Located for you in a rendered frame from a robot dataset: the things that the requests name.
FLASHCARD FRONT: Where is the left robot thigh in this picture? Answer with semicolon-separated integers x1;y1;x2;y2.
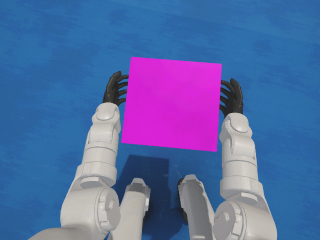
107;182;151;240

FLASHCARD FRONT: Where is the robot right hand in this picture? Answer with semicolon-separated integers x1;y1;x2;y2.
219;78;244;118

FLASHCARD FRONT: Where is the carton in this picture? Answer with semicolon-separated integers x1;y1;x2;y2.
121;57;222;152

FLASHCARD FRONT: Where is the robot left shin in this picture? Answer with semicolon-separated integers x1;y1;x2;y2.
125;177;146;218

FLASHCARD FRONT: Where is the robot right upper arm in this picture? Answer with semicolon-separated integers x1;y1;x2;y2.
212;199;277;240

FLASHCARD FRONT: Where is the robot left hand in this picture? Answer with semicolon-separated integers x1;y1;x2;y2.
102;71;129;106

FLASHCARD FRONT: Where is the left robot forearm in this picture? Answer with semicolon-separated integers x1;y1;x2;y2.
60;102;121;225

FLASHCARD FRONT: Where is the right robot forearm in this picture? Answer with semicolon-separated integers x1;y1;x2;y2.
219;112;273;218

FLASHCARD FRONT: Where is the robot left upper arm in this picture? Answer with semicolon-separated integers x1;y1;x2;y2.
28;186;121;240

